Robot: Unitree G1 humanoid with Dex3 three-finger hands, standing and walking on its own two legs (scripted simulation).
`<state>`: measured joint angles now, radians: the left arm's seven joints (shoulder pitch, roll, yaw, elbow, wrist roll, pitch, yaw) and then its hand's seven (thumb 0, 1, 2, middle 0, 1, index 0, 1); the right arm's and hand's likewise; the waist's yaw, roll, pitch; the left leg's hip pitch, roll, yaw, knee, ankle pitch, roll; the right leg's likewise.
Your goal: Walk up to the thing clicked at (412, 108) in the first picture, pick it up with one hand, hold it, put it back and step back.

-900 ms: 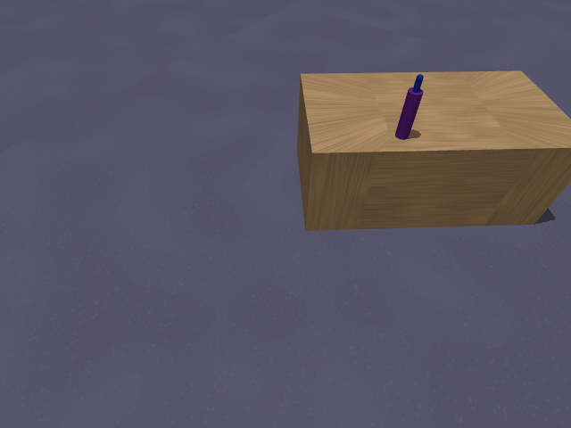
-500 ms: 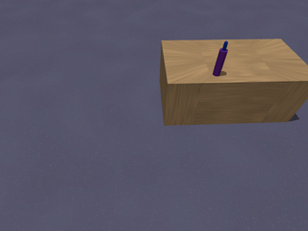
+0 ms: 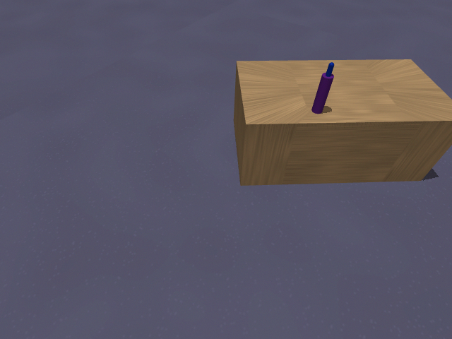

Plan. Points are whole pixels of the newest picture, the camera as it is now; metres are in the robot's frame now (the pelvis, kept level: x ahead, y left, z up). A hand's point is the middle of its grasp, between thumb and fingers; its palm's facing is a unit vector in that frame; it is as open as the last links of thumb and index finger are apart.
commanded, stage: stand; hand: right
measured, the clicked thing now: (324, 88) +1.16 -0.42 -0.21
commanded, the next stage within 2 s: walk up in 0.22 s
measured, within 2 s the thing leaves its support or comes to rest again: neither
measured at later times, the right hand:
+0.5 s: hand out of the picture +0.05 -0.34 -0.16, palm faces +0.03 +0.91 -0.40, open 7.4 cm
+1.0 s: hand (395, 262) +0.33 -0.39 -0.15, palm faces -0.08 +0.91 -0.42, open 7.4 cm
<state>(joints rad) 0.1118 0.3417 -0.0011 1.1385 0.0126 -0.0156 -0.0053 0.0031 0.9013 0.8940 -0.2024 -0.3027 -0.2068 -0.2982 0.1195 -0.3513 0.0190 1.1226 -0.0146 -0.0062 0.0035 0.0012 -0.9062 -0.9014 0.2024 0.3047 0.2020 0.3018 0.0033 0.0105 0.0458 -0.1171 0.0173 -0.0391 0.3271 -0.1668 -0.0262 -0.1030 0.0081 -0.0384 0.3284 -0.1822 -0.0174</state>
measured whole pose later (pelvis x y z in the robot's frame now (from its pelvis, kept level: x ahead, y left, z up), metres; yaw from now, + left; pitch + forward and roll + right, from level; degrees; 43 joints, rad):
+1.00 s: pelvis +0.23 -0.11 -0.03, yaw -1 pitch -2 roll +1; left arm 0.35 0.41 0.06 0.90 0.02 -0.04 -0.06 0.01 0.90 0.89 -0.20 -0.30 -0.21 -0.30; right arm 0.23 -0.39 -0.07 0.89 -0.04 -0.08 0.06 0.00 -0.90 -0.90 0.20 0.30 0.20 0.30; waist 0.05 -0.07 0.09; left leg -0.37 0.03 0.07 0.60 -0.19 0.01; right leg -0.13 -0.01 -0.06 0.72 -0.48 -0.05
